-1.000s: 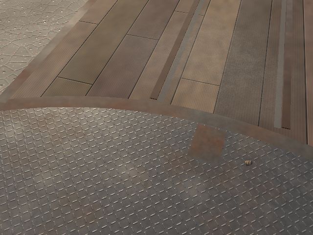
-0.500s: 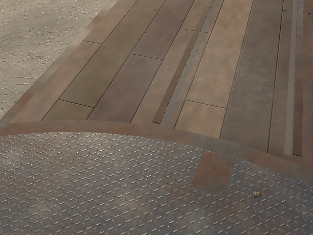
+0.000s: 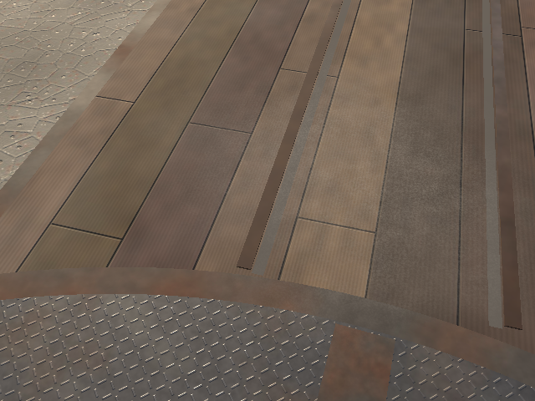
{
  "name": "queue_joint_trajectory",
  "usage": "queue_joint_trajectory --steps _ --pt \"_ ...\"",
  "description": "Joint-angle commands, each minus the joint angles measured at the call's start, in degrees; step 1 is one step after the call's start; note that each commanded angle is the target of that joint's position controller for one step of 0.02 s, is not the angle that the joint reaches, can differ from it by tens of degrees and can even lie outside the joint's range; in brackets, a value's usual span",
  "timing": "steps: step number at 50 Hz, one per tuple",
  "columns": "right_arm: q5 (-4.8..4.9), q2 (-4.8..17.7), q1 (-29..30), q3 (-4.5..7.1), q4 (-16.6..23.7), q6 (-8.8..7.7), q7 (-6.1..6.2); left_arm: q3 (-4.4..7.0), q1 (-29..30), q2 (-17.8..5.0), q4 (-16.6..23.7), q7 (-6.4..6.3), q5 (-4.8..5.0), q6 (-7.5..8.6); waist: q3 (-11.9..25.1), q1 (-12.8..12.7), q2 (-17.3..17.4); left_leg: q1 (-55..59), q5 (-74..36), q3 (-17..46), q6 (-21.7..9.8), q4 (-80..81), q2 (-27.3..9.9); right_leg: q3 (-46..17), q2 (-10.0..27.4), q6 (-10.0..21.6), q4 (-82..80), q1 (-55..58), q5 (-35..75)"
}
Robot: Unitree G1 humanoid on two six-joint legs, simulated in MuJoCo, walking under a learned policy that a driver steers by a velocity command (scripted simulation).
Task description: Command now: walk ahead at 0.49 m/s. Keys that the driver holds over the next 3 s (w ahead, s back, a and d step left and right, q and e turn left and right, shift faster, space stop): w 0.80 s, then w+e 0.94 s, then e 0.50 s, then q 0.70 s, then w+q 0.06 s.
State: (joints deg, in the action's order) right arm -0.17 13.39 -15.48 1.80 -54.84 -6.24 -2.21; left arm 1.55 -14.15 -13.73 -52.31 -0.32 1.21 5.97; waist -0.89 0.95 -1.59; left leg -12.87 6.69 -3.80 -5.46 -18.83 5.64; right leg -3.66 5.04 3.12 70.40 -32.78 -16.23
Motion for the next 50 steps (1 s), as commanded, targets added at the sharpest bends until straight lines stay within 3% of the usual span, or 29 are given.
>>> queue_joint_trajectory --steps 1,3,6,10,13,14,15,16,17,18,19,20,21,22,24,27,34,38,40,42,43,44,45,46,47,48,49,50 --pt "-0.16 5.6 2.5 0.64 2.5 -1.36 0.44 0.84 -4.7 -2.7 2.3 -0.85 -0.94 -0.86 -1.9 -3.5 4.1 -6.4 -4.4 12.4 -10.5 13.9 -15.7 0.1 3.9 -2.0 -6.0 -1.4 5.9" --pt "0.01 7.3 -0.1 1.08 1.9 -1.01 1.32 0.79 0.7 -2.7 4.1 -0.85 -1.25 -0.68 -2.0 -1.9 3.6 -4.3 -5.0 11.3 -9.8 13.8 -15.5 0.7 4.3 -2.7 -14.4 -4.1 12.7" --pt "0.82 8.6 -3.6 1.36 1.2 -0.41 2.00 0.44 8.1 -2.1 6.0 -0.42 -0.88 -0.26 -1.9 0.8 3.7 -1.1 -5.3 9.0 -7.5 12.9 -14.5 2.5 2.2 -3.0 -28.2 -2.0 20.2" --pt "1.56 9.6 -7.7 1.70 -0.4 0.36 2.00 0.34 14.7 -3.0 8.1 0.75 -0.02 -0.02 -2.8 3.3 4.8 6.1 -2.0 10.1 -6.7 10.2 -17.3 3.0 0.6 -2.8 -36.6 -1.5 18.7" --pt "1.55 10.2 -7.6 2.08 -0.9 1.23 2.17 0.90 14.4 -4.8 9.1 1.72 0.03 0.65 -2.4 1.8 5.5 11.2 -3.1 11.7 -5.4 6.0 -20.0 3.2 -0.4 -0.4 -40.6 1.0 12.3" --pt "1.49 10.4 -6.6 2.13 -0.7 1.59 2.23 1.47 11.4 -5.7 8.5 1.82 -0.05 0.87 -1.0 -0.4 5.9 11.4 -8.4 11.1 -4.6 2.4 -19.5 4.3 -1.7 0.5 -41.9 5.7 10.6" --pt "1.20 9.6 -5.8 1.77 -0.4 1.92 2.25 2.73 4.0 -7.8 6.2 1.67 -0.16 1.01 3.1 -4.0 5.3 10.4 -17.0 8.8 -3.2 -6.2 -16.8 5.5 -3.4 1.9 -43.1 15.1 9.8" --pt "0.30 7.1 -5.4 0.72 0.8 1.91 2.24 4.32 -7.5 -12.2 3.5 1.23 -0.53 1.15 11.3 -8.2 1.1 2.3 -14.4 5.2 -1.1 -22.6 -13.0 -1.5 2.9 5.3 -42.4 31.3 10.5" --pt "0.09 0.2 -11.2 -1.37 1.9 0.61 1.82 5.90 -14.1 -18.8 2.2 1.24 -1.26 0.60 18.4 -7.0 -14.2 -21.6 8.1 0.8 3.4 -45.1 -3.2 -26.1 16.4 14.2 -46.7 52.9 4.9" --pt "1.24 3.6 -11.0 -0.75 1.0 -0.79 1.62 4.59 -15.0 -13.6 1.8 1.56 -1.06 0.64 21.3 -7.5 -13.6 -29.7 24.2 9.2 3.0 -55.1 -3.3 -38.8 18.4 16.1 -53.6 54.6 -0.6" --pt "2.55 8.7 -6.0 0.56 2.4 -1.57 1.42 3.42 -9.6 -10.1 2.9 1.63 -0.88 0.86 12.9 -6.4 -9.0 -33.9 20.5 10.3 1.6 -57.7 -6.7 -30.8 16.6 13.0 -53.8 47.6 0.2" --pt "2.52 9.0 -2.5 0.73 3.3 -1.59 1.68 2.66 -4.2 -7.9 4.3 1.70 -0.94 0.79 8.9 -4.7 -4.7 -32.1 14.9 8.8 1.3 -55.7 -9.9 -22.4 14.0 11.0 -54.5 39.9 5.1" --pt "1.68 8.1 -0.6 0.93 3.5 -1.20 2.03 2.10 -0.6 -6.2 4.8 2.02 -1.11 0.75 5.3 -3.2 -2.0 -29.9 11.1 8.0 1.6 -51.8 -11.7 -16.9 11.4 10.1 -56.6 33.0 9.6" --pt "1.14 7.6 -0.9 1.30 3.5 -0.41 2.27 1.65 0.8 -4.8 4.7 2.25 -1.39 0.89 4.0 -1.4 -2.6 -26.5 8.5 8.2 1.8 -48.6 -13.2 -12.8 9.2 8.9 -58.5 28.8 12.3" --pt "1.00 5.1 -2.7 1.14 3.0 0.97 2.32 1.73 -0.6 -4.8 3.4 2.48 -1.51 1.13 3.0 -0.1 -3.1 -23.3 5.9 7.3 2.4 -46.0 -13.4 -8.8 7.6 9.1 -60.7 25.3 17.3" --pt "0.63 4.9 1.3 1.46 4.6 1.68 2.51 2.39 -3.7 -7.0 1.5 1.72 -1.52 1.15 0.9 -0.2 -1.6 -28.0 0.1 7.0 3.5 -39.8 -13.7 -5.4 7.5 9.7 -62.3 26.1 23.8" --pt "0.85 3.4 15.4 1.10 8.7 1.16 1.65 2.32 -9.6 -7.8 -1.3 0.17 -0.82 0.17 -2.4 -4.0 -1.7 -28.2 -13.5 4.6 4.0 -19.2 -11.5 -0.6 6.1 7.6 -64.2 29.5 20.3" --pt "1.32 3.3 21.5 0.77 11.1 0.59 0.46 2.52 -13.2 -7.9 -3.6 -0.10 -0.60 -0.81 -4.7 -5.6 -1.8 -30.3 -10.6 4.1 3.0 -13.7 -10.5 -0.8 8.5 7.7 -61.9 36.7 21.2" --pt "1.45 3.6 22.8 0.74 12.1 0.12 -0.31 2.84 -13.3 -8.4 -4.1 -0.44 -0.44 -1.34 -5.0 -5.1 -2.0 -29.8 -7.2 3.9 1.9 -11.9 -10.0 -1.0 10.0 7.3 -59.6 39.5 24.1" --pt "1.35 5.0 20.4 1.36 12.0 -0.37 -0.56 3.09 -12.3 -9.0 -4.1 -0.59 -0.29 -1.76 -3.2 -2.9 -3.0 -22.4 -3.4 3.0 0.7 -10.0 -8.1 -1.8 10.0 6.5 -55.6 39.3 32.9" --pt "1.24 6.5 15.9 2.16 11.0 -0.59 -0.37 3.26 -11.0 -9.7 -3.7 -0.59 -0.31 -1.98 -0.4 -0.2 -4.0 -14.7 -2.5 1.6 -0.1 -9.4 -6.1 -1.7 9.2 5.9 -51.0 38.2 42.0" --pt "1.24 9.1 6.4 3.63 8.1 -0.69 0.10 2.91 -9.3 -9.0 -3.1 -0.48 -0.56 -2.19 5.1 4.5 -3.5 -1.4 -3.9 0.9 -1.5 -8.7 -5.0 0.0 6.1 4.5 -41.2 34.4 46.5" --pt "0.35 13.4 -5.4 4.95 5.6 -0.71 0.86 2.10 -8.2 -7.3 -1.4 -0.32 -1.28 -2.02 13.9 8.7 0.4 18.2 -5.4 10.3 -5.0 -11.1 -14.0 1.9 2.5 2.6 -24.6 21.6 33.4" --pt "-0.28 17.2 -10.3 5.77 4.3 -0.25 0.91 -0.12 -16.5 1.0 -1.5 0.23 -0.81 -0.92 23.5 5.3 15.1 39.9 3.3 36.4 -13.4 -6.7 -29.4 3.3 -7.6 -1.4 -2.6 -2.0 -5.2" --pt "0.01 11.8 -9.9 4.31 4.5 -0.13 1.04 1.04 -14.5 -3.8 -2.5 0.31 0.67 0.22 24.3 6.9 13.1 37.5 8.1 43.7 -12.5 -0.8 -30.0 -5.4 -6.7 -0.8 5.8 -7.1 -16.1" --pt "0.38 9.3 -4.9 3.50 5.1 -0.24 1.25 2.33 -9.3 -7.8 -0.5 0.15 1.98 0.58 14.5 5.8 10.8 29.0 7.4 34.2 -9.3 0.8 -28.3 -4.8 -3.8 -0.2 7.5 -10.7 -12.3" --pt "0.44 7.5 0.2 2.89 5.9 -0.40 1.28 2.47 -5.9 -7.8 0.5 -0.34 1.88 0.44 9.2 3.7 6.8 19.6 4.2 26.7 -7.5 2.7 -26.4 -2.9 -0.6 -0.2 5.3 -9.0 -6.9" --pt "0.12 5.6 3.4 2.45 5.8 -0.67 1.00 2.87 -4.3 -7.0 0.8 -0.77 1.03 -0.07 5.2 2.0 4.8 11.7 1.5 21.1 -6.3 5.3 -24.2 -2.4 1.2 -0.2 2.2 -6.4 -3.5"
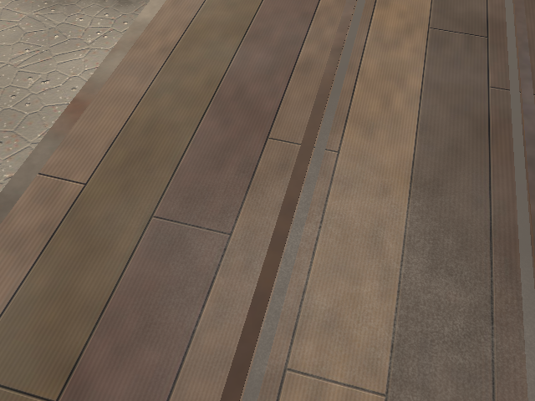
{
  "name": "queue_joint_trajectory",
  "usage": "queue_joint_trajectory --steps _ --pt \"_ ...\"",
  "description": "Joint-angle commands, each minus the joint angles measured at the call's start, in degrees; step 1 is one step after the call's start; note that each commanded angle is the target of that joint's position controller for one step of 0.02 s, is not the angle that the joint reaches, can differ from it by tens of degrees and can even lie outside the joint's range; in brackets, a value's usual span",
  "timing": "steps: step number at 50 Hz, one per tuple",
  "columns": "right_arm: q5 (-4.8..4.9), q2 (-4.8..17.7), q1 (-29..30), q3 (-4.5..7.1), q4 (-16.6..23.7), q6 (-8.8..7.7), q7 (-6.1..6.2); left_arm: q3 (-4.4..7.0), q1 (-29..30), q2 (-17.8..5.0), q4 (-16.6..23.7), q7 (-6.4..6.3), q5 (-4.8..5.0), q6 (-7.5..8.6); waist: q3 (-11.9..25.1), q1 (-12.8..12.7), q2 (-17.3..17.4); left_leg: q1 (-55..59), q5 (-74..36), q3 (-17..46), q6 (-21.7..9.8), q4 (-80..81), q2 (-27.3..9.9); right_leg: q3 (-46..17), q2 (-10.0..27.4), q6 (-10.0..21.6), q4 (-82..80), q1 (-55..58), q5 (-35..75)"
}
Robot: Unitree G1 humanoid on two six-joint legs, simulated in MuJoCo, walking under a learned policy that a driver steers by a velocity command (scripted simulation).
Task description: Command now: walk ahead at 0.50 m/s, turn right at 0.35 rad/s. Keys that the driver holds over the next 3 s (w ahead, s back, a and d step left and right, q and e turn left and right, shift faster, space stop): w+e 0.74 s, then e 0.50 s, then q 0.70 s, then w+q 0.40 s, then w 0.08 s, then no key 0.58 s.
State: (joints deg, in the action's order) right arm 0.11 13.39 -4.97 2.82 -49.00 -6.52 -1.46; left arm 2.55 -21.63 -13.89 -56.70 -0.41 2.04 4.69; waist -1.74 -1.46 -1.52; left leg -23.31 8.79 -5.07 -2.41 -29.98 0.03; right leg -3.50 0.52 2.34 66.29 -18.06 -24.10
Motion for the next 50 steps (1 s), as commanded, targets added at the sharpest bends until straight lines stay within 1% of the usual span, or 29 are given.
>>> queue_joint_trajectory --steps 1,3,6,9,12,15,17,18,20,21,22,23,24,25,26,27,28,29,31,33,35,38,42,45,46,47,48,49,50 --pt "-0.75 4.4 -5.6 1.10 -0.3 -0.71 0.12 2.19 1.6 -5.5 4.9 -0.75 -0.07 0.27 4.8 2.3 6.5 17.3 -2.1 17.7 -8.2 18.5 -16.6 -3.1 7.3 0.8 4.1 -17.2 6.8" --pt "-0.85 4.1 -5.2 1.33 -1.4 -0.96 0.12 2.15 -0.4 -2.5 4.5 -0.62 0.15 -1.42 2.8 0.6 6.9 12.6 -4.4 11.9 -8.2 21.4 -15.2 -2.6 8.0 0.9 2.3 -14.5 8.4" --pt "-1.06 6.7 -6.1 2.15 -2.5 -1.11 1.04 2.54 3.5 -2.7 7.1 -0.78 -0.40 -2.66 -0.2 0.2 5.4 11.8 -8.3 6.6 -9.1 23.5 -15.9 -3.4 8.7 -0.1 -1.9 -19.7 14.0" --pt "-1.17 7.6 -7.9 2.45 -3.3 -0.60 2.00 2.72 8.1 -2.8 8.8 -0.05 -0.67 -2.29 -0.8 1.3 4.4 15.3 -11.3 1.8 -7.9 23.4 -14.9 -3.0 8.0 -0.5 -10.3 -23.1 22.2" --pt "-0.80 8.8 -9.5 2.68 -3.6 -0.05 2.60 2.14 14.1 -1.8 10.9 1.18 -0.95 -1.96 -1.9 3.2 3.7 17.5 -11.8 -2.4 -6.9 23.4 -14.6 0.8 7.3 -0.3 -19.3 -22.2 27.4" --pt "-0.16 9.8 -12.6 3.05 -4.5 0.88 2.84 1.63 20.0 -1.4 13.8 2.30 -0.91 -1.99 -3.9 5.4 3.2 23.0 -12.5 -4.3 -6.6 22.1 -16.4 3.5 6.8 0.5 -24.8 -24.1 26.0" --pt "0.37 10.5 -13.7 3.38 -4.9 1.69 2.79 1.57 22.2 -1.7 15.7 3.03 -0.77 -2.11 -4.5 5.7 3.6 27.1 -15.5 -5.3 -6.1 19.8 -17.6 5.0 6.1 1.4 -27.0 -24.7 22.1" --pt "0.63 11.0 -13.5 3.57 -4.8 2.08 2.78 1.71 22.4 -2.1 16.5 3.37 -0.71 -2.18 -4.3 5.2 4.2 28.5 -19.6 -6.0 -5.6 17.9 -18.0 6.2 5.4 2.1 -27.9 -23.6 19.4" --pt "1.03 12.7 -11.7 4.06 -4.1 2.69 2.96 2.63 19.8 -4.0 17.2 3.72 -0.74 -2.44 -1.1 2.5 6.4 29.6 -38.1 -7.9 -4.3 10.7 -18.0 9.6 1.8 4.2 -28.4 -16.3 13.8" --pt "1.20 13.4 -10.8 4.23 -3.7 3.15 3.07 3.61 15.1 -5.8 16.4 3.74 -0.58 -2.55 1.9 -0.5 7.1 29.2 -46.9 -8.8 -3.5 3.1 -17.3 11.4 -0.9 5.6 -28.9 -9.7 11.7" --pt "1.51 13.5 -9.4 4.12 -3.3 3.53 3.12 5.27 6.3 -8.5 14.3 3.43 -0.43 -2.51 6.4 -5.5 6.1 25.4 -48.1 -10.2 -1.8 -8.7 -15.2 12.0 -3.8 7.6 -33.4 2.8 15.3" --pt "0.65 12.2 -9.6 3.55 -2.1 3.20 3.19 7.57 -3.2 -14.0 12.0 2.17 -0.53 -2.90 11.5 -9.1 0.3 11.3 -31.9 -10.3 1.2 -26.5 -12.6 1.4 1.0 10.9 -36.0 20.5 15.4" --pt "-1.25 2.7 -14.2 0.81 1.2 1.45 2.32 8.19 -1.6 -20.0 12.2 1.81 -0.25 -2.39 15.2 -1.6 -14.2 -14.5 21.8 -4.5 4.4 -45.9 -0.5 -31.3 15.3 20.8 -41.9 37.3 7.6" --pt "1.22 6.7 -8.8 1.22 2.4 -1.32 1.45 6.75 -3.9 -15.9 13.8 2.13 -1.20 -1.49 21.8 -5.1 -8.1 -21.0 25.0 9.1 3.2 -52.2 0.9 -44.4 19.2 22.8 -50.2 40.8 4.2" --pt "3.12 8.8 -3.7 1.83 4.0 -2.54 1.03 5.71 -2.0 -12.2 13.4 2.29 -1.66 -0.72 14.4 -5.5 -5.4 -26.1 19.6 9.7 1.4 -51.3 -1.9 -35.9 17.7 19.6 -50.4 37.1 9.9" --pt "2.36 8.5 -3.4 1.65 3.6 -3.07 1.26 5.04 1.9 -10.1 14.1 2.23 -1.17 -0.35 10.4 -3.0 -1.1 -23.8 14.4 9.8 0.4 -46.4 -4.6 -27.9 15.0 17.2 -49.7 28.9 15.3" --pt "0.91 8.9 -3.9 2.15 2.8 -2.88 1.67 4.43 6.5 -8.2 15.3 2.20 -1.18 -0.30 7.6 -0.4 1.0 -19.2 11.5 9.8 0.7 -41.3 -6.4 -22.1 12.7 15.5 -50.1 20.5 20.9" --pt "0.53 9.5 -5.2 2.69 2.5 -2.02 1.66 3.77 8.9 -6.7 16.3 1.99 -1.65 -0.22 6.8 1.6 0.6 -14.9 9.8 10.2 1.0 -38.3 -7.7 -19.0 11.2 14.7 -51.3 15.2 24.7" --pt "-0.14 8.4 -5.5 2.83 3.1 -0.41 1.63 3.81 8.9 -7.6 16.6 1.48 -1.49 0.05 5.7 2.9 0.8 -11.9 8.1 9.4 2.6 -33.4 -7.5 -16.6 10.0 15.0 -53.1 10.0 28.8" --pt "-0.92 7.1 -2.3 2.49 4.5 0.39 1.95 4.25 7.0 -9.6 16.3 0.64 -1.21 0.22 4.0 2.5 0.8 -12.7 3.4 8.4 4.4 -26.9 -6.5 -13.7 8.7 14.8 -54.1 7.1 31.1" --pt "-0.99 6.3 2.5 2.10 6.0 0.48 2.00 4.41 5.0 -10.2 15.9 -0.10 -1.08 0.02 2.5 1.0 -0.4 -13.2 -3.8 8.0 5.4 -18.0 -5.0 -11.8 6.9 13.4 -54.2 6.0 29.5" --pt "-0.56 5.3 8.1 1.51 7.8 0.11 1.46 4.40 3.1 -10.1 15.5 -0.49 -0.98 -0.48 0.8 -1.2 -2.9 -9.5 -12.9 7.4 5.1 -5.6 -2.0 -10.1 4.4 10.6 -52.6 4.1 26.7" --pt "-0.38 6.7 10.5 1.79 10.2 -0.27 0.78 4.54 0.3 -10.0 14.4 -1.02 -0.72 -1.97 2.5 -2.0 -4.8 -5.0 -14.0 7.7 3.9 0.9 1.5 -13.4 4.7 7.7 -45.0 7.3 33.0" --pt "-0.56 9.0 6.0 2.62 9.5 -0.92 0.57 4.49 3.2 -9.6 16.3 -1.98 -0.88 -3.00 4.8 0.8 -6.5 -0.4 -9.9 8.6 1.9 4.8 2.0 -18.3 4.7 5.8 -36.8 11.4 35.2" --pt "-1.19 10.0 1.8 2.98 8.7 -1.32 0.79 4.17 5.5 -8.7 17.6 -2.00 -0.82 -3.06 7.1 3.5 -5.9 6.4 -16.1 8.1 0.5 8.5 0.5 -17.1 1.8 3.8 -30.9 10.3 36.2" --pt "-2.59 13.4 -5.0 3.65 8.2 -1.43 1.17 3.12 6.5 -5.7 19.7 -1.87 -1.67 -2.83 15.1 5.8 -0.6 22.0 -33.1 15.3 -3.3 4.3 -9.2 -13.8 -1.8 1.1 -16.9 3.0 25.5" --pt "-3.39 14.6 -7.7 3.47 8.2 -0.48 1.34 2.19 -6.8 -1.8 18.8 -1.66 -1.82 -2.77 24.1 0.6 15.2 40.8 -54.5 32.7 -13.7 0.5 -25.7 -9.2 -10.0 -2.4 0.5 -12.5 -20.2" --pt "-0.94 13.5 -8.1 3.68 8.1 0.72 0.99 2.87 -11.5 -8.7 18.1 -1.26 -0.65 -2.93 28.5 0.2 17.5 41.4 -35.8 42.5 -16.8 3.0 -29.3 -8.9 -5.0 -3.5 9.5 -17.9 -17.9" --pt "-0.64 9.1 -4.8 2.59 10.0 1.61 1.40 4.02 -4.8 -12.3 18.1 -1.47 -0.14 -3.91 20.9 2.3 11.2 35.1 -24.5 35.2 -14.3 5.7 -24.7 -7.0 -2.6 -5.2 12.7 -21.5 -12.4"
Over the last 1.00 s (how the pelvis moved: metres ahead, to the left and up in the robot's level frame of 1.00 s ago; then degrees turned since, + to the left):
0.54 -0.03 -0.01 -3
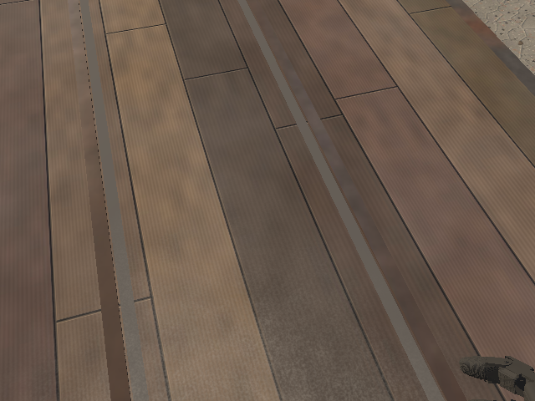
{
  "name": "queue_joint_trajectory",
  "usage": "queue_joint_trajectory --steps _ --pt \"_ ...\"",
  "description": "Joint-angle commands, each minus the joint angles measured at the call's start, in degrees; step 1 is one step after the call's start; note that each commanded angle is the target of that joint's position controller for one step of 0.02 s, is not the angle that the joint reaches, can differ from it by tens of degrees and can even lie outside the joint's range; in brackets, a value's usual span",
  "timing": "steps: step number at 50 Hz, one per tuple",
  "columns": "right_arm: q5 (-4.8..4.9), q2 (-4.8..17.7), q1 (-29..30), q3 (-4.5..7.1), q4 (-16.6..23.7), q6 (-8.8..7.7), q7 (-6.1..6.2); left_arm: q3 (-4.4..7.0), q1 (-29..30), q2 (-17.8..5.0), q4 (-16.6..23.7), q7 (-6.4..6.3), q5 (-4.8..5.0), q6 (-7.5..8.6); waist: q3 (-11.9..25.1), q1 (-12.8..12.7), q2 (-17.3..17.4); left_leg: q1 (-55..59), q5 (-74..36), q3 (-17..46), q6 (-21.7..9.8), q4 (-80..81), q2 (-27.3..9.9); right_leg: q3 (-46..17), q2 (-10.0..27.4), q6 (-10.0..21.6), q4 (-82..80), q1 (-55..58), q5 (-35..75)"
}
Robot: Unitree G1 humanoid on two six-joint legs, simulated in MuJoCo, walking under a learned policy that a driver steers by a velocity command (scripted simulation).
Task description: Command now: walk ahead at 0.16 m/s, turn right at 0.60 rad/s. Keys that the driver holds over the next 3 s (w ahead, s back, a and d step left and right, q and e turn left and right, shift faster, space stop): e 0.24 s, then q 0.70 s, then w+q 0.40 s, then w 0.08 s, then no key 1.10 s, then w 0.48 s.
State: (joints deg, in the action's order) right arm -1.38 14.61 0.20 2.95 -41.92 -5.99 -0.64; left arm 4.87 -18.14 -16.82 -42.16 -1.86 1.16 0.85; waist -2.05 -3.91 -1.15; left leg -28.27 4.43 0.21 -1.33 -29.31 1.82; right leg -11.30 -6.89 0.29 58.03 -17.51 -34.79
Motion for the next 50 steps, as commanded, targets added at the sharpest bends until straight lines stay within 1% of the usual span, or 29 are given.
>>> queue_joint_trajectory --steps 1,2,4,6,9,12,15,17,18,19,20,21,22,24,27,30,34,36,38,39,40,41,42,43,44,45,47,48,50 --pt "0.67 5.8 -7.0 1.61 3.3 2.13 1.00 2.01 -2.8 -10.0 4.7 -0.35 0.46 -1.20 15.2 5.0 6.8 32.5 -13.6 22.6 -12.9 6.8 -23.1 3.6 6.5 -4.0 19.8 -22.9 2.6" --pt "0.48 5.1 -4.8 1.11 3.4 2.91 1.20 2.29 -0.8 -9.8 5.1 -0.64 0.14 -2.36 10.9 4.3 5.9 25.1 -10.0 18.0 -12.1 8.7 -20.2 4.6 8.0 -4.5 18.5 -21.4 4.8" --pt "-0.36 6.9 -2.7 1.60 2.7 3.45 1.45 1.68 -1.4 -6.1 6.0 -0.64 0.27 -3.64 6.3 2.4 8.5 13.7 -6.1 10.4 -11.1 13.2 -16.3 7.3 9.3 -4.2 12.8 -15.0 7.9" --pt "-0.37 8.0 -3.0 2.12 2.0 3.26 1.61 1.09 -0.9 -3.9 6.9 -0.75 0.09 -3.55 6.7 2.5 9.2 13.7 -10.2 6.8 -12.4 14.5 -16.5 9.0 9.6 -4.1 7.2 -13.7 9.5" --pt "0.35 9.4 -3.2 2.73 1.7 3.74 2.06 0.74 1.9 -3.8 8.4 -0.27 -0.39 -3.32 9.9 3.3 8.1 17.0 -12.7 4.6 -13.7 14.6 -19.3 9.2 11.3 -3.6 -0.1 -12.0 14.0" --pt "0.83 10.7 -2.2 3.06 1.6 4.81 2.11 0.73 3.9 -4.5 9.3 0.68 -0.28 -3.60 9.3 3.6 9.0 15.6 -6.2 1.1 -12.7 15.4 -19.5 11.1 11.2 -2.6 -6.9 -7.6 17.0" --pt "1.88 11.1 -4.6 2.83 -0.1 5.39 1.28 0.30 5.2 -3.7 9.6 1.36 -1.01 -3.58 8.4 4.2 8.6 15.7 -2.4 1.7 -12.0 13.7 -19.0 12.0 9.1 -0.8 -16.2 -2.3 15.6" --pt "2.85 8.8 -3.7 1.64 -1.3 5.62 0.61 0.09 1.3 -2.6 7.4 1.75 -1.58 -3.23 8.4 1.5 7.6 13.0 0.6 0.5 -9.0 9.4 -16.6 13.3 7.2 1.4 -31.0 7.5 23.0" --pt "2.69 5.2 -6.3 0.26 -2.7 5.31 -0.06 0.06 0.7 -3.4 7.0 1.59 -2.15 -3.09 8.6 1.6 5.5 8.8 5.1 -1.0 -4.4 6.6 -13.9 10.0 9.3 2.7 -37.5 14.9 28.4" --pt "0.14 0.7 -8.4 -1.49 -2.1 4.78 -1.15 0.43 0.5 -7.6 7.7 0.79 -2.86 -3.04 10.8 4.6 -6.8 3.4 18.0 -6.0 1.5 -4.7 -8.5 -5.0 22.5 5.7 -39.3 20.5 42.1" --pt "0.55 2.4 -9.2 -0.88 -2.2 4.82 -1.02 0.01 5.9 -8.2 8.7 0.68 -4.15 -2.64 8.6 5.9 -13.1 2.4 27.8 -3.7 3.8 -8.4 -6.1 -7.6 28.2 13.4 -40.5 9.7 37.9" --pt "1.20 7.2 -7.1 0.20 -2.5 5.35 -0.46 -0.26 8.9 -6.2 9.1 1.05 -4.45 -1.63 6.4 4.1 -9.8 5.8 25.6 -0.9 4.5 -12.6 -6.9 -4.2 25.0 13.6 -41.7 4.4 30.8" --pt "1.97 8.5 -7.0 0.96 -2.8 5.83 -0.13 -0.24 10.6 -6.1 8.4 1.12 -4.38 -0.76 4.6 4.7 -10.3 4.5 23.4 -0.9 4.6 -15.4 -5.7 -0.8 22.6 11.9 -41.7 3.9 29.4" --pt "1.84 10.7 -8.8 2.35 -4.2 7.05 1.06 0.37 11.1 -7.6 7.4 0.66 -3.14 0.15 3.4 4.1 -10.2 0.8 23.4 0.4 5.3 -24.4 -5.1 1.6 22.7 11.6 -40.5 5.1 37.2" --pt "2.90 9.0 -10.3 2.85 -3.8 7.56 1.60 0.30 10.1 -6.3 6.3 -0.42 -2.24 0.01 4.6 4.1 -6.9 -3.9 24.1 1.7 5.9 -32.7 -4.2 3.9 24.3 13.0 -38.3 10.0 48.0" --pt "2.73 6.1 -8.4 2.10 -2.4 8.07 1.53 0.46 11.2 -5.4 5.9 -1.19 -2.02 -0.74 5.6 3.3 -6.1 -3.9 22.1 0.0 6.5 -26.8 -5.2 6.4 24.4 12.9 -37.3 12.8 46.8" --pt "2.65 6.0 -8.0 1.69 -0.2 8.47 0.29 1.46 11.7 -7.3 4.9 -1.22 -1.97 -1.54 7.5 2.6 -7.1 2.4 21.0 -3.3 5.3 -18.3 -4.6 7.7 25.9 13.5 -36.1 12.5 48.2" --pt "2.64 6.7 -9.3 1.91 0.3 8.59 -0.38 1.83 12.3 -8.1 4.4 -1.12 -1.26 -1.65 7.6 3.4 -7.6 5.0 19.2 -4.6 3.7 -13.5 -4.1 8.2 26.6 12.7 -34.8 12.2 48.0" --pt "2.46 6.6 -13.1 2.21 -0.4 8.66 -0.88 2.01 13.8 -8.3 3.8 -1.17 -0.12 -1.86 7.8 5.9 -7.2 11.8 10.7 -6.7 1.1 -2.8 -2.3 11.0 25.4 9.3 -30.7 9.5 43.9" --pt "2.03 7.9 -14.6 2.77 -0.8 8.62 -0.62 1.92 11.1 -7.2 2.3 -1.02 0.08 -1.90 7.5 6.1 -4.3 16.7 3.4 -4.7 -1.0 3.5 -1.6 14.0 22.9 5.4 -26.1 6.1 36.1" --pt "1.82 13.9 -15.6 4.36 -0.1 8.47 0.34 1.36 9.8 -4.5 2.5 -0.68 -1.54 -1.77 7.2 4.5 8.7 24.9 -14.4 10.4 -5.2 7.6 -11.4 20.2 17.0 -0.5 -12.2 -5.7 21.0" --pt "0.50 19.3 -16.4 5.25 1.2 7.79 0.45 0.33 15.7 -2.4 6.5 -0.82 -3.15 -1.40 6.2 6.2 20.1 28.1 -31.8 29.2 -17.2 8.7 -24.6 17.5 7.4 -4.6 1.0 -21.2 -4.7" --pt "-0.92 17.2 -17.5 4.71 1.9 6.44 -0.05 0.99 18.8 -4.7 6.8 -1.04 -2.26 -1.18 10.0 9.2 12.0 27.4 -25.5 29.6 -21.0 10.3 -25.2 9.1 7.4 -4.2 9.8 -22.5 -6.3" --pt "-0.55 15.7 -14.5 4.18 2.3 5.44 -0.04 1.51 18.2 -6.0 6.1 -1.06 -1.01 -1.32 7.8 7.2 9.0 26.1 -19.9 24.3 -18.1 10.3 -21.8 7.4 8.4 -3.3 11.7 -23.4 -1.1" --pt "0.81 14.2 -11.0 3.99 2.8 5.20 0.48 1.87 16.6 -6.2 4.7 -1.46 -1.08 -1.53 6.2 5.4 6.2 24.8 -14.8 20.5 -14.4 9.9 -18.3 6.9 9.3 -3.1 10.5 -23.9 4.5" --pt "2.06 12.0 -8.7 3.23 3.4 5.41 0.98 2.19 15.6 -6.9 3.9 -1.88 -1.57 -1.81 5.3 4.5 6.2 23.5 -13.5 18.6 -12.3 10.0 -16.7 6.6 9.7 -3.4 8.8 -23.6 8.1" --pt "2.08 11.1 -8.8 2.73 4.0 5.92 1.72 2.24 13.6 -6.2 3.3 -1.82 -1.73 -1.62 6.4 3.6 7.2 21.6 -14.5 16.6 -11.6 10.3 -14.2 7.0 8.3 -4.1 9.1 -19.9 13.3" --pt "2.14 10.9 -10.5 2.78 3.8 6.01 1.98 2.18 12.4 -5.8 3.0 -1.52 -1.53 -1.29 8.0 3.7 6.8 22.8 -7.6 16.5 -11.6 11.3 -13.3 7.2 8.2 -4.2 7.3 -19.6 15.7" --pt "2.64 11.0 -13.0 2.86 3.7 5.81 2.29 1.99 14.0 -5.4 3.5 -0.86 -1.02 -0.51 6.7 5.2 7.5 24.5 14.3 19.6 -11.6 15.2 -12.6 7.1 8.3 -4.1 0.1 -21.9 19.1"
Over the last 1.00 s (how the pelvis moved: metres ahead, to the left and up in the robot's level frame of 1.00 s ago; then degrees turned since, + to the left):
0.51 -0.13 -0.01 -34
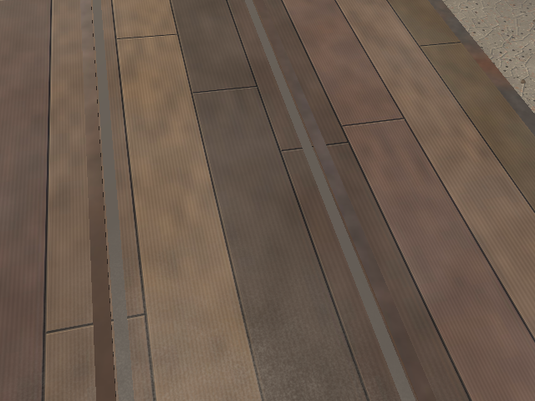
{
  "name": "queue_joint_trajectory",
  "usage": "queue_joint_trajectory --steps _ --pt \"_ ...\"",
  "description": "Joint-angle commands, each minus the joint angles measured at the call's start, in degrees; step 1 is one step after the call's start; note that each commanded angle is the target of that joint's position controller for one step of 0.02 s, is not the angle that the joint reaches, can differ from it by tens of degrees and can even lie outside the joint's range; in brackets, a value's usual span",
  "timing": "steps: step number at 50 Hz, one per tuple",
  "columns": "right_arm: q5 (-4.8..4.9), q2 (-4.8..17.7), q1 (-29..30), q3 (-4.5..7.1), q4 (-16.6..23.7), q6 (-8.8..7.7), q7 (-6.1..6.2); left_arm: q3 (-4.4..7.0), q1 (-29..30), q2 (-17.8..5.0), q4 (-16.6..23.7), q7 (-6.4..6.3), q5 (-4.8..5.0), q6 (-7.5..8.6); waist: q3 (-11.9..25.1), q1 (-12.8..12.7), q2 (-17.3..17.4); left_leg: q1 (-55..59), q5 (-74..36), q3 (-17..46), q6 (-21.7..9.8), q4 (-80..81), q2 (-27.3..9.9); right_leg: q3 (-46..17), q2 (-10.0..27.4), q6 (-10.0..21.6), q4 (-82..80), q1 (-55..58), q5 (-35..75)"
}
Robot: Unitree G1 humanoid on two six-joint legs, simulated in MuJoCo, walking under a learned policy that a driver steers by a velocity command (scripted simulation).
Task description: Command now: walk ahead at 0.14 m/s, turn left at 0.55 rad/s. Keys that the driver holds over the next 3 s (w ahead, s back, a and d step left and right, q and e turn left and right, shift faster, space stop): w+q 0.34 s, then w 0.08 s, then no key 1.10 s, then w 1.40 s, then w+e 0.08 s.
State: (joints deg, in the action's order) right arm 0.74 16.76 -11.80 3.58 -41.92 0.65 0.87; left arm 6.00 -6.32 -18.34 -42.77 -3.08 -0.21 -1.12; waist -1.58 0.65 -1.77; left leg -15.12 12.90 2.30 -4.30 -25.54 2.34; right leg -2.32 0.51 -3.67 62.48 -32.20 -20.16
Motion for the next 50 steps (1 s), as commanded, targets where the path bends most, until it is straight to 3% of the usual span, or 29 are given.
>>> queue_joint_trajectory --steps 1,4,10,12,14,15,16,17,18,19,20,22,25,28,30,32,34,35,36,37,38,39,40,41,42,44,47,49,50 --pt "0.49 9.1 -1.5 2.27 3.6 -1.01 0.92 0.81 3.7 -4.0 4.6 0.63 0.48 1.94 4.5 1.2 9.3 11.3 12.1 19.7 -8.7 13.2 -13.4 -2.2 0.8 -0.3 -8.1 -8.1 5.3" --pt "0.15 10.5 -2.2 2.67 3.7 -1.58 1.13 0.57 5.9 -3.9 5.1 1.51 0.56 3.82 2.4 2.1 10.4 11.0 13.1 21.3 -8.6 14.3 -13.3 -2.8 0.3 -0.7 -18.7 -6.2 7.6" --pt "0.59 11.3 -3.2 3.04 4.3 -1.89 0.28 0.17 6.6 -3.6 5.3 3.40 1.38 7.04 1.6 3.0 10.5 5.3 13.8 24.0 -9.3 12.0 -11.6 -1.9 -1.8 0.5 -30.3 3.8 5.8" --pt "0.67 10.9 -3.2 2.89 4.6 -1.75 0.03 0.35 5.2 -4.2 5.2 3.72 1.88 7.87 1.8 2.1 10.7 3.5 14.3 26.2 -8.9 10.9 -11.2 -1.7 -2.3 1.5 -33.4 8.8 6.1" --pt "0.81 9.5 -1.9 2.40 5.2 -1.52 0.00 0.64 1.1 -4.4 4.1 3.69 2.07 8.60 2.2 -0.9 10.0 0.0 15.1 26.5 -7.1 7.7 -9.0 -0.9 -2.2 2.9 -39.4 17.6 10.1" --pt "0.66 7.6 -1.6 1.84 5.6 -1.60 0.01 1.08 -2.2 -5.3 3.1 3.38 1.88 8.77 3.2 -2.8 8.9 -4.0 15.3 25.2 -5.4 4.0 -6.9 -1.4 -0.4 3.9 -40.9 24.9 10.7" --pt "0.31 4.1 -0.7 0.74 6.4 -1.90 -0.03 1.76 -9.2 -7.7 2.0 2.81 1.13 8.84 6.5 -5.8 4.9 -11.9 18.5 20.9 -2.5 -6.6 -3.8 -8.4 7.0 6.5 -41.6 35.8 6.4" --pt "0.76 0.7 -2.1 -0.22 8.6 -2.48 -0.12 2.55 -14.4 -12.6 1.1 2.55 -0.44 8.39 9.3 -5.2 -8.1 -24.3 22.4 9.8 0.9 -23.7 3.6 -26.7 18.2 12.9 -47.0 44.8 -8.5" --pt "1.45 5.3 -1.6 0.61 9.6 -3.14 0.02 2.71 -15.1 -12.4 0.1 3.28 -0.62 8.27 5.3 -4.7 -11.5 -33.2 21.8 7.9 1.7 -33.5 -0.1 -38.7 23.9 17.5 -50.3 41.5 -20.1" --pt "1.34 8.3 -1.6 1.45 8.3 -3.33 -0.03 1.49 -12.7 -8.1 0.9 3.39 0.16 8.28 0.7 -4.5 -8.1 -35.2 17.2 8.2 1.9 -37.9 -2.5 -34.2 21.5 17.0 -50.7 38.4 -20.8" --pt "0.84 8.0 -2.0 1.60 7.1 -3.37 -0.25 0.60 -11.2 -5.5 1.1 3.36 0.41 8.12 -1.0 -3.8 -6.6 -35.1 12.5 7.4 2.3 -39.6 -3.2 -28.3 18.0 15.2 -50.9 36.6 -16.0" --pt "0.37 6.5 -0.4 1.50 7.2 -3.79 -0.87 -0.47 -9.2 -3.7 1.1 3.17 -0.12 7.70 -2.9 -2.8 -5.1 -33.1 6.4 7.1 2.9 -38.4 -4.5 -19.4 14.8 14.0 -51.7 32.1 -0.8" --pt "-0.53 3.6 1.1 0.70 8.2 -3.91 -1.35 -0.58 -7.8 -4.7 0.6 2.94 -0.27 7.51 -1.2 -1.6 -5.0 -27.1 2.5 2.6 5.5 -31.6 -4.1 -8.0 12.0 14.4 -50.4 27.8 31.5" --pt "-0.84 0.4 4.0 -0.72 9.0 -3.85 -1.90 -0.40 -7.5 -6.4 -0.6 2.45 0.60 6.35 1.4 -2.2 -5.2 -17.3 -4.9 -2.1 6.5 -19.0 -4.3 -0.5 9.4 13.1 -48.7 24.0 42.6" --pt "-0.51 1.1 6.2 -0.52 9.4 -3.76 -2.33 -0.33 -9.9 -7.5 -1.8 2.42 1.02 5.73 2.5 -3.4 -5.6 -12.6 -9.5 -3.1 5.9 -13.2 -3.0 0.0 9.7 12.5 -47.5 24.5 42.4" --pt "-0.43 2.7 6.6 0.17 9.9 -3.68 -2.57 -0.30 -10.4 -8.1 -2.5 2.50 1.59 5.36 3.0 -2.7 -5.9 -9.7 -9.9 -2.4 4.2 -8.8 -2.4 -1.0 11.2 11.8 -44.9 26.2 41.9" --pt "-0.88 4.5 2.0 1.24 8.5 -3.74 -2.35 -0.43 -9.0 -8.0 -2.6 2.45 2.16 5.25 5.2 0.7 -4.7 -1.6 -14.3 -2.9 1.5 -1.7 -0.8 -0.9 10.3 10.0 -38.9 27.1 43.4" --pt "-1.30 6.5 -1.3 2.05 7.5 -3.74 -1.81 -0.92 -10.4 -6.6 -3.1 2.55 1.86 5.44 7.3 2.3 -2.7 5.7 -20.8 -2.7 -0.2 1.1 -1.1 0.6 7.9 8.3 -32.7 25.2 42.7" --pt "-2.26 10.4 -6.7 2.82 7.2 -3.58 -1.01 -2.08 -11.4 -3.8 -1.9 2.62 0.01 5.84 13.9 3.7 3.5 19.2 -44.4 6.4 -3.5 -2.9 -10.7 3.1 4.6 5.2 -20.9 17.4 27.0" --pt "-3.35 10.3 -6.4 1.82 7.6 -3.00 -0.77 -4.30 -20.4 1.4 -2.8 3.17 -1.09 5.72 22.8 -0.3 16.5 31.7 -58.2 23.3 -15.1 -4.3 -26.1 1.8 -0.3 1.3 -3.6 5.8 -15.8" --pt "-2.03 6.2 -7.3 0.98 6.8 -2.49 -1.42 -3.15 -19.6 -3.4 -4.4 3.33 0.30 4.82 25.7 1.8 13.2 27.5 -47.0 25.9 -15.9 -1.2 -24.6 -3.8 0.9 0.7 1.0 6.2 -20.3" --pt "-1.28 4.9 -3.4 0.50 6.9 -2.39 -1.79 -2.51 -15.0 -5.7 -3.2 3.24 1.42 3.92 17.7 1.5 10.3 22.2 -38.6 20.6 -13.3 0.9 -21.2 -2.7 2.4 0.3 3.0 2.4 -18.7" --pt "-1.02 4.2 0.2 0.20 6.7 -2.41 -1.86 -2.63 -11.9 -4.9 -2.9 2.67 1.21 3.11 13.1 0.7 7.3 16.7 -31.8 17.8 -11.1 2.7 -18.8 -1.9 3.6 0.2 1.3 1.3 -16.0" --pt "-1.10 3.7 3.1 -0.11 6.8 -2.41 -1.94 -2.53 -10.6 -4.6 -2.8 2.03 0.56 2.11 9.6 -0.4 6.5 10.2 -27.2 15.3 -9.7 4.5 -17.4 -1.9 4.6 -0.3 -2.0 3.0 -13.9" --pt "-1.54 4.5 5.5 0.18 6.6 -2.29 -1.91 -2.59 -11.3 -4.0 -2.9 1.60 0.39 1.18 7.9 -2.2 7.9 3.7 -23.2 12.6 -8.6 6.6 -15.5 -1.5 4.9 -0.7 -6.2 7.7 -11.3" --pt "-2.28 4.5 7.5 0.45 6.1 -2.14 -1.61 -3.06 -13.1 -2.1 -3.8 0.97 0.11 0.45 7.4 -3.3 9.9 -2.0 -19.6 9.2 -8.7 8.2 -13.4 0.6 3.5 -1.1 -13.0 14.1 -8.3" --pt "-1.98 3.8 8.2 0.22 5.0 -1.87 -1.06 -3.29 -12.4 -1.6 -4.4 0.89 -0.25 0.27 8.4 -3.0 9.7 -3.8 -9.0 8.1 -8.1 8.6 -12.8 1.5 2.9 -0.1 -22.7 20.0 1.6" --pt "-1.54 2.7 8.6 -0.26 4.0 -1.51 -0.92 -3.39 -11.9 -1.1 -4.7 1.31 -0.95 0.33 7.1 -3.8 8.6 -7.4 5.2 7.1 -5.3 8.4 -10.9 2.7 1.9 1.4 -30.6 25.5 9.8" --pt "-1.65 1.2 6.8 -0.79 2.8 -1.52 -0.99 -3.42 -10.8 -1.5 -4.1 1.44 -1.77 0.37 5.3 -3.5 7.2 -9.4 12.6 6.5 -2.3 8.3 -9.1 1.2 2.8 2.5 -33.7 26.9 12.0"
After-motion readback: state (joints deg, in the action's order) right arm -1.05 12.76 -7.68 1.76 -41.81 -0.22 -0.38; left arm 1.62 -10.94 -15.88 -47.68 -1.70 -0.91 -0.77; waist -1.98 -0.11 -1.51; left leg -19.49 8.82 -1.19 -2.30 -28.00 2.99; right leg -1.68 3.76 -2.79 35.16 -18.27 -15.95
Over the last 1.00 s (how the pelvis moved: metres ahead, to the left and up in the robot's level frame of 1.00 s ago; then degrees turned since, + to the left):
0.05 0.01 0.02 7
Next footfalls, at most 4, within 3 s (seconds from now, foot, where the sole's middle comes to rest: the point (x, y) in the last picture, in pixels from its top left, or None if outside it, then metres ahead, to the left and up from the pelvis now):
0.32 right None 0.17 -0.14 -0.78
0.70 left None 0.32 0.17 -0.78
1.00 right None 0.36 -0.08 -0.78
2.24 right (229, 282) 0.78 0.07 -0.78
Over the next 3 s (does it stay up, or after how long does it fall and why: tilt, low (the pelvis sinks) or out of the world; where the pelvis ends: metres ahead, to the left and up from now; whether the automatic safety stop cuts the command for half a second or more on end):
stays up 0.96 0.29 0.00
